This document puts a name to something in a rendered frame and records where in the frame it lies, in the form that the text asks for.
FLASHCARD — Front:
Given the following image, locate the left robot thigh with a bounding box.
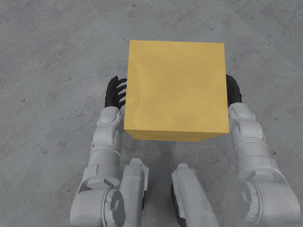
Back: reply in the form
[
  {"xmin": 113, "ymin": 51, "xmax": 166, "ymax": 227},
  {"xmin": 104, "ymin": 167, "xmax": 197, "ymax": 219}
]
[{"xmin": 119, "ymin": 163, "xmax": 150, "ymax": 227}]

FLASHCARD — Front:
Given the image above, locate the robot right upper arm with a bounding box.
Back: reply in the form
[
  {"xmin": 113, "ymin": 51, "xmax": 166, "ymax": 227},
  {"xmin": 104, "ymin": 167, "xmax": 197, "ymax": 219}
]
[{"xmin": 235, "ymin": 179, "xmax": 303, "ymax": 227}]

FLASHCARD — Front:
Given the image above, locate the robot left upper arm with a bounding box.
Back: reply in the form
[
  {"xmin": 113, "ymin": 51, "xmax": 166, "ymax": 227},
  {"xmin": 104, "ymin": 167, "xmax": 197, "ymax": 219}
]
[{"xmin": 58, "ymin": 187, "xmax": 126, "ymax": 227}]

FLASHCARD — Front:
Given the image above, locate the left robot hand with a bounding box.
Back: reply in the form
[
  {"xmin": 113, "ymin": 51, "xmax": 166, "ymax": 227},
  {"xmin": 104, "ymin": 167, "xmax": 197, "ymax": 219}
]
[{"xmin": 104, "ymin": 76, "xmax": 127, "ymax": 109}]

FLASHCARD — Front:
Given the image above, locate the robot right forearm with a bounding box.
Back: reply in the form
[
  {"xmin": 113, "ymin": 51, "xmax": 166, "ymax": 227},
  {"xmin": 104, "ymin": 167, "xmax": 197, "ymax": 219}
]
[{"xmin": 227, "ymin": 102, "xmax": 301, "ymax": 218}]

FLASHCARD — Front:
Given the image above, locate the right robot hand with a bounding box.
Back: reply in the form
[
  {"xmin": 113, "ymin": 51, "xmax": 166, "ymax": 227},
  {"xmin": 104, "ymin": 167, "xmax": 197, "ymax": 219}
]
[{"xmin": 225, "ymin": 74, "xmax": 242, "ymax": 109}]

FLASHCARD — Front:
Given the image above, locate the robot left forearm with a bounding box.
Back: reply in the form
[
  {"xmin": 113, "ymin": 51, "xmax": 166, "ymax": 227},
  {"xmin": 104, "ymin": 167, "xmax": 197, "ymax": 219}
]
[{"xmin": 70, "ymin": 106, "xmax": 125, "ymax": 224}]

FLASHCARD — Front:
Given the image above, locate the carton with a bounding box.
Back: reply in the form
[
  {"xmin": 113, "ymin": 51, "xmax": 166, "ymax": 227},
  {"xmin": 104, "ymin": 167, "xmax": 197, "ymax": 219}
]
[{"xmin": 123, "ymin": 40, "xmax": 229, "ymax": 142}]

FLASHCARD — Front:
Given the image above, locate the right robot thigh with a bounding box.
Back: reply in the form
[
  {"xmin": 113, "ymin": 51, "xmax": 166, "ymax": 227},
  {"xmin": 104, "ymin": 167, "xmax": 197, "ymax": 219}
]
[{"xmin": 171, "ymin": 166, "xmax": 222, "ymax": 227}]

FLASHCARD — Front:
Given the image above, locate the robot thigh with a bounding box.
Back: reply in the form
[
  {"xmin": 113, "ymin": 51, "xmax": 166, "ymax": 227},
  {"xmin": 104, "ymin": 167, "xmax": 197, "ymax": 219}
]
[
  {"xmin": 171, "ymin": 166, "xmax": 222, "ymax": 227},
  {"xmin": 119, "ymin": 163, "xmax": 150, "ymax": 227}
]

